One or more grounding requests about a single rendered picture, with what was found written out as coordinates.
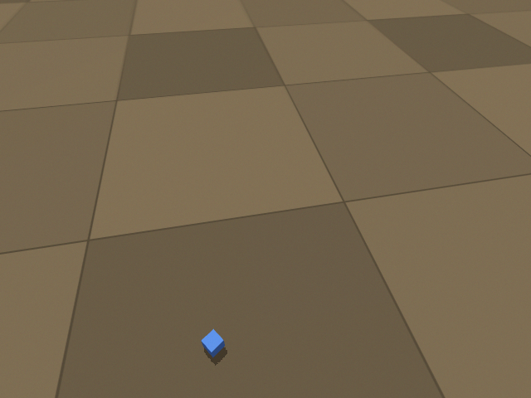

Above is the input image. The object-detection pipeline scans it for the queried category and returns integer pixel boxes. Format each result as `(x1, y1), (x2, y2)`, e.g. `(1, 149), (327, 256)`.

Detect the cube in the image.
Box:
(202, 329), (225, 357)

